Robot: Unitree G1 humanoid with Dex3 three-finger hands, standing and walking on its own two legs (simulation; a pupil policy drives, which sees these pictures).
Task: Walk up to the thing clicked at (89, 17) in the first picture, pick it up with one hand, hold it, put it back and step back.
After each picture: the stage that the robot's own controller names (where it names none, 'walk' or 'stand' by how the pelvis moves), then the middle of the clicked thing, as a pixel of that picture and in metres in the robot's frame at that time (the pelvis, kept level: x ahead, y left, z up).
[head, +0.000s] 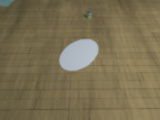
stand; (89, 14) +2.16 -0.01 -0.72
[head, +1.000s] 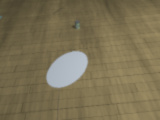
walk; (77, 25) +2.00 +0.30 -0.70
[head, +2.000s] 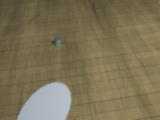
walk; (57, 41) +1.38 +0.44 -0.71
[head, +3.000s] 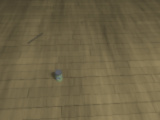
walk; (58, 75) +0.92 +0.31 -0.70
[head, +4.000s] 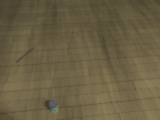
walk; (53, 106) +0.57 +0.26 -0.70
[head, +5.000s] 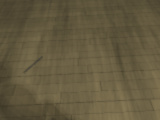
stand; out of the picture +0.39 +0.23 -0.70
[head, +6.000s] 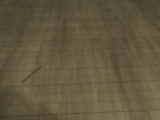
stand; out of the picture +0.37 +0.22 -0.72
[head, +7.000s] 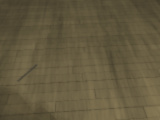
stand; out of the picture +0.37 +0.24 -0.73
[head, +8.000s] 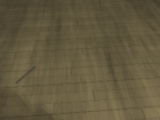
stand; out of the picture +0.36 +0.25 -0.73
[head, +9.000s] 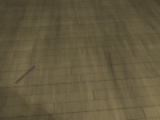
stand; out of the picture +0.35 +0.25 -0.73
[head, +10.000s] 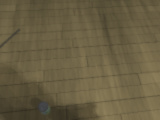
go down; (44, 108) +0.38 +0.26 -0.62
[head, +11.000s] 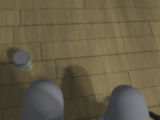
go down; (23, 61) +0.42 +0.30 -0.30
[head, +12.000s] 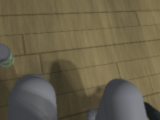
close in; (3, 56) +0.41 +0.32 -0.27
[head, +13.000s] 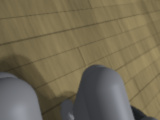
close; out of the picture +0.39 +0.34 -0.21
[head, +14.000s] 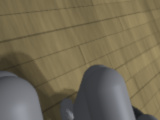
lift; out of the picture +0.37 +0.33 -0.21
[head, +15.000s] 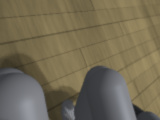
lift; out of the picture +0.34 +0.30 -0.21
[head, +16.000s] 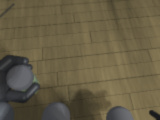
lift; (25, 82) +0.32 +0.21 +0.00
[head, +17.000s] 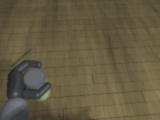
hold; (37, 85) +0.33 +0.19 +0.01
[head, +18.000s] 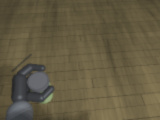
hold; (41, 88) +0.33 +0.18 +0.01
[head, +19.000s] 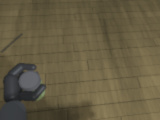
crouch; (33, 86) +0.35 +0.20 -0.05
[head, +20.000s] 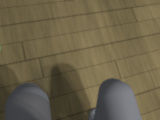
lower; out of the picture +0.45 +0.30 -0.09
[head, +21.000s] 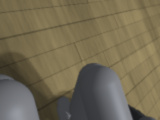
lower; out of the picture +0.39 +0.34 -0.22
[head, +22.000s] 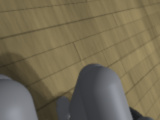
lower; out of the picture +0.39 +0.35 -0.22
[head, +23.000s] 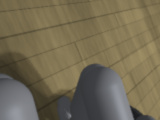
lower; out of the picture +0.38 +0.35 -0.22
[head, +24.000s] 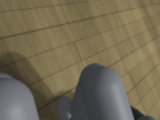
lower; out of the picture +0.38 +0.35 -0.22
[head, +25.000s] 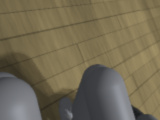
open; out of the picture +0.37 +0.33 -0.22
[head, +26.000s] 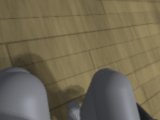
stand; out of the picture +0.38 +0.32 -0.22
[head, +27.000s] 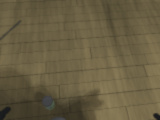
walk; (48, 103) +0.39 +0.23 -0.55
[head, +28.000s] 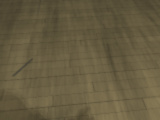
stand; out of the picture +0.37 +0.22 -0.67
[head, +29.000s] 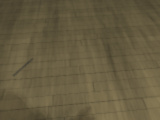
stand; out of the picture +0.37 +0.23 -0.67
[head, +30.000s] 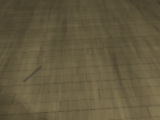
stand; out of the picture +0.39 +0.21 -0.72
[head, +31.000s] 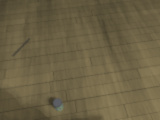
walk; (58, 104) +0.47 +0.23 -0.69
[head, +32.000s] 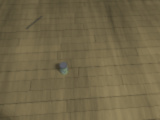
walk; (63, 68) +0.80 +0.21 -0.69
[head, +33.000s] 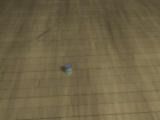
stand; (68, 69) +1.02 +0.24 -0.70
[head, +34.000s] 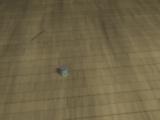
stand; (63, 71) +0.99 +0.26 -0.73
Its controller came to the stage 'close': yes
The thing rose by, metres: 0.72
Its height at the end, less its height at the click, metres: +0.00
